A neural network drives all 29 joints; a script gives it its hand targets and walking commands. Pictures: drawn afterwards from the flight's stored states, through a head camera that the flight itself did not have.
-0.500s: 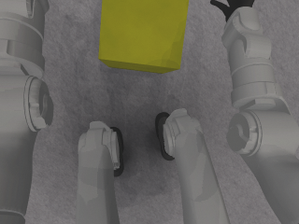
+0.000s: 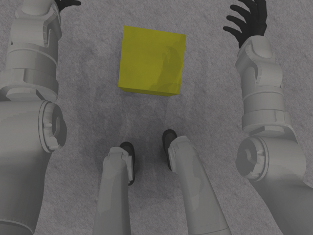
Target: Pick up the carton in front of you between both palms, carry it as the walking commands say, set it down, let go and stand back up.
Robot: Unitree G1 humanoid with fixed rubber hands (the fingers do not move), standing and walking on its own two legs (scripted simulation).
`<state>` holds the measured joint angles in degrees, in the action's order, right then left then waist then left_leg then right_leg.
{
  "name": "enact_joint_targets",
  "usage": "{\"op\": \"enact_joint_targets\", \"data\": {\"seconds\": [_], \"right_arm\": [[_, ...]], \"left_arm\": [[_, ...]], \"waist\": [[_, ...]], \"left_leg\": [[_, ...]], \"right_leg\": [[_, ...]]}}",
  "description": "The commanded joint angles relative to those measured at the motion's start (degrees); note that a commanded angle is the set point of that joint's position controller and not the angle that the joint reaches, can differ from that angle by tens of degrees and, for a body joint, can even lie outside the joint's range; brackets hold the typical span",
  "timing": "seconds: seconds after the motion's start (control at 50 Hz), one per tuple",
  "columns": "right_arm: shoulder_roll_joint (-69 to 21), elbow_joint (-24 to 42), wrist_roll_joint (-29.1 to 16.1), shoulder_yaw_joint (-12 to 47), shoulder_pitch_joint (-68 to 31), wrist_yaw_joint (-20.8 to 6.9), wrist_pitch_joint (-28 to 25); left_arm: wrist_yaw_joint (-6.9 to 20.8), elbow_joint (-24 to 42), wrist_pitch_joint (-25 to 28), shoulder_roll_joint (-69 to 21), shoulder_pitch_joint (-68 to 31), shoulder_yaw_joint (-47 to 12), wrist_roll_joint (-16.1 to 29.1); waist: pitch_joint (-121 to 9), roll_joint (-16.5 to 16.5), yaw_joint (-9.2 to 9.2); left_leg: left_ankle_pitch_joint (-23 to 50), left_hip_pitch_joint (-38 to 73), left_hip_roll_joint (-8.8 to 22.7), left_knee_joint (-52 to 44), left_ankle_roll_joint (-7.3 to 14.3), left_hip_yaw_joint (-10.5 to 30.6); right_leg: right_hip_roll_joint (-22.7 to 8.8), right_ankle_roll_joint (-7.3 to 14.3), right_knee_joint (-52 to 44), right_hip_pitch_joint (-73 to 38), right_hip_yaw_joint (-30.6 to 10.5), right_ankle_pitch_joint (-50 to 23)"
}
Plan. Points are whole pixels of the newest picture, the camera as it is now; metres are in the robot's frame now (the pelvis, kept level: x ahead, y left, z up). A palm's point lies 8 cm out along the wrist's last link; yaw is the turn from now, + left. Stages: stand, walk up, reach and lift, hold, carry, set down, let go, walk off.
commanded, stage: set down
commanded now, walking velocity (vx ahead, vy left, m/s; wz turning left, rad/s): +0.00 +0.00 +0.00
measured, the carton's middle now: (150, 67) +0.52 -0.05 -0.47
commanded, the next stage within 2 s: let go in 0.04 s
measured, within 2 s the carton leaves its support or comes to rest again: neither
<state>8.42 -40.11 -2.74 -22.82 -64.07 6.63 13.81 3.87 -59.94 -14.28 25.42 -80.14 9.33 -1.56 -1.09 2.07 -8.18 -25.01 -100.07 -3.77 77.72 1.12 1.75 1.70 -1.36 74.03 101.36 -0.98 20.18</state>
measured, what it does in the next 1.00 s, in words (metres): rises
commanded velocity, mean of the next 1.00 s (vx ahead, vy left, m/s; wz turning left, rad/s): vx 0.00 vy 0.00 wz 0.00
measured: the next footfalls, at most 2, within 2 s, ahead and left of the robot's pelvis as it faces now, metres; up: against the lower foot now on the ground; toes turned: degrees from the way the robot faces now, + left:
none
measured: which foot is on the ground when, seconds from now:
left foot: down 0.00-1.00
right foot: down 0.00-1.00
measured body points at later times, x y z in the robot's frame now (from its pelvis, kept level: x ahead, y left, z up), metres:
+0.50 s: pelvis +0.05 -0.02 +0.12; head +0.29 -0.01 +0.50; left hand +0.45 +0.17 +0.00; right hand +0.40 -0.26 +0.01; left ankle +0.06 +0.10 -0.56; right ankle +0.10 -0.12 -0.56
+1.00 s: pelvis +0.10 -0.01 +0.17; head +0.16 +0.00 +0.62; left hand +0.31 +0.22 +0.09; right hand +0.27 -0.24 +0.10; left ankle +0.06 +0.10 -0.56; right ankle +0.10 -0.12 -0.56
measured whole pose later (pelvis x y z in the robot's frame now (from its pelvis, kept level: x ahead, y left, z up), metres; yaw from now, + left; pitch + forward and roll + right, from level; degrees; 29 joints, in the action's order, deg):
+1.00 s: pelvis +0.10 -0.01 +0.17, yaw +0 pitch +5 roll +0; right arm 11.8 -24.4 -1.8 -1.5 12.6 -4.2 2.1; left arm 1.4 -29.6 -1.4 11.3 6.7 4.5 -1.9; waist 1.7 -1.1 -2.2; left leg -17.1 -15.4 -1.6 27.5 0.8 2.8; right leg 2.3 0.5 26.6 18.0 -2.6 13.6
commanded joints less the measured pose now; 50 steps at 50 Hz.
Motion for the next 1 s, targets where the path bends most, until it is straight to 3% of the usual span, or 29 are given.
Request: {"op": "enact_joint_targets", "data": {"seconds": [0.0, 0.1, 0.22, 0.28, 0.36, 0.52, 0.74, 0.98], "right_arm": [[5.7, 6.1, 1.3, -1.0, -10.1, -0.4, -1.5], [4.4, 6.2, 4.2, -1.2, -5.0, -2.3, -2.6], [6.1, 9.8, 8.0, 1.7, 9.7, -6.7, -4.7], [7.6, 11.7, 8.9, 3.9, 16.8, -9.2, -5.7], [8.2, 13.5, 7.8, 7.3, 25.2, -11.2, -7.0], [6.6, 13.5, 3.7, 13.2, 43.4, -12.3, -10.0], [7.1, 20.0, 1.2, 18.7, 66.6, -10.4, -13.6], [8.9, 20.7, 1.3, 19.5, 75.0, -10.9, -12.0]], "left_arm": [[0.6, 5.2, 1.7, 5.6, -15.4, 1.6, -1.1], [0.1, 5.8, 2.7, 2.7, -9.2, 4.9, -4.4], [-4.5, 15.6, 3.7, -4.9, 8.1, 7.8, -7.5], [-6.9, 22.1, 4.7, -8.5, 16.7, 7.0, -7.0], [-8.3, 28.5, 6.1, -10.2, 26.3, 5.3, -5.6], [-6.1, 29.6, 9.9, -10.4, 46.5, 2.9, -3.3], [-4.3, 31.2, 14.4, -9.6, 70.9, -0.2, -1.7], [-2.1, 36.8, 13.2, -9.8, 87.2, -4.6, 0.2]], "waist": [[-58.9, 6.8, -2.28], [-59.7, 6.4, -1.01], [-64.6, 5.0, 0.24], [-61.0, 3.3, 0.58], [-52.9, 1.1, 1.35], [-38.6, -1.2, 2.51], [-24.1, -4.4, 4.23], [-5.2, 1.3, 7.65]], "left_leg": [[20.7, 38.1, -1.0, -10.2, -1.5, -0.1], [25.4, 43.6, -1.0, -15.6, -1.9, 0.1], [36.2, 55.6, -0.9, -21.4, -3.2, 1.0], [34.6, 56.3, -0.7, -25.1, -3.6, 0.9], [26.5, 53.6, -0.6, -30.2, -3.4, 0.0], [15.9, 53.4, -0.2, -37.3, -2.4, -1.0], [18.3, 68.3, 0.5, -46.2, -0.9, -0.2], [23.3, 87.8, 2.6, -55.8, -2.2, 0.5]], "right_leg": [[1.9, -2.4, -7.7, -33.0, 5.2, -21.4], [1.8, -2.4, -12.7, -38.2, 4.8, -24.0], [2.1, -1.2, -17.6, -47.1, 4.8, -30.0], [1.8, -0.2, -20.3, -53.1, 3.9, -30.4], [0.7, 0.4, -24.4, -63.4, 1.9, -29.3], [-1.1, 0.2, -31.2, -78.7, -1.8, -28.2], [-1.6, -0.9, -39.4, -92.7, -2.9, -34.5], [0.7, 0.2, -49.5, -95.0, -0.1, -21.7]]}}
